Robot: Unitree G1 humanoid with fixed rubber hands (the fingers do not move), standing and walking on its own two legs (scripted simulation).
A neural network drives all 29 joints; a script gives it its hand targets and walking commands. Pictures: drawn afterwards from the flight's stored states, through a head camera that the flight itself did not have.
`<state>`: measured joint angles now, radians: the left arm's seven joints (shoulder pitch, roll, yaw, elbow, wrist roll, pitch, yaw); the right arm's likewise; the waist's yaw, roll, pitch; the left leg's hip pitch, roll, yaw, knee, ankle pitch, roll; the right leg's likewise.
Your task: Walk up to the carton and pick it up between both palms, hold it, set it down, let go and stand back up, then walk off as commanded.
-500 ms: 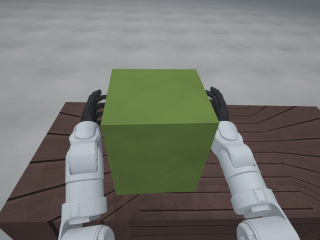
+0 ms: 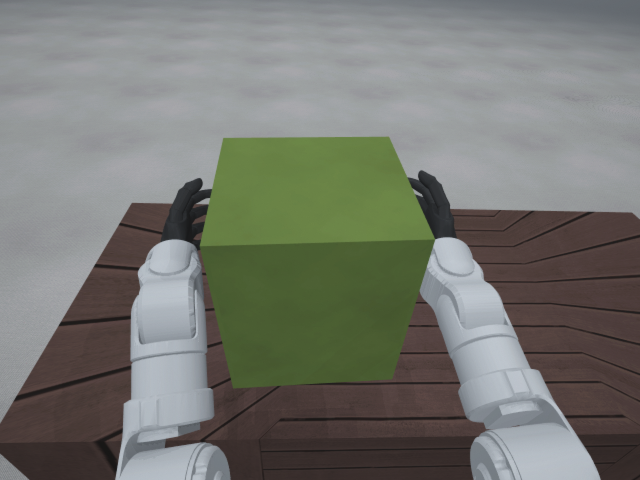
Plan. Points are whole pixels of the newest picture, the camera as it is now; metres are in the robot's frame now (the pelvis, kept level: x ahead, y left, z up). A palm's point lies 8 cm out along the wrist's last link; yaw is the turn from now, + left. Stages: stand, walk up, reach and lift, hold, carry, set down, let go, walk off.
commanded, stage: hold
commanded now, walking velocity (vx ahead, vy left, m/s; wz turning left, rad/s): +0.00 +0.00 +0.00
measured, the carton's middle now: (310, 263) +0.38 +0.01 +0.13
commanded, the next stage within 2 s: none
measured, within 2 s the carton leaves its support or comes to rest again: neither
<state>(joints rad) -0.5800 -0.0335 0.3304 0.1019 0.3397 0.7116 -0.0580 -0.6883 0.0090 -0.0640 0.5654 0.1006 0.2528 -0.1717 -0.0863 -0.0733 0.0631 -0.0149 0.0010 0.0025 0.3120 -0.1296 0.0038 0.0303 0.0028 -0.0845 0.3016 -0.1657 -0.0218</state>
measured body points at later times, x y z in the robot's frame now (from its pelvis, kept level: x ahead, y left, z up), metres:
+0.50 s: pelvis +0.00 +0.00 +0.00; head -0.04 +0.03 +0.45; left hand +0.37 +0.17 +0.18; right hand +0.38 -0.14 +0.19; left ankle +0.04 +0.12 -0.75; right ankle +0.01 -0.10 -0.75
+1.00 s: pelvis +0.00 +0.00 +0.00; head -0.04 +0.03 +0.45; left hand +0.37 +0.17 +0.18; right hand +0.38 -0.13 +0.19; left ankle +0.04 +0.12 -0.75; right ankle +0.01 -0.10 -0.75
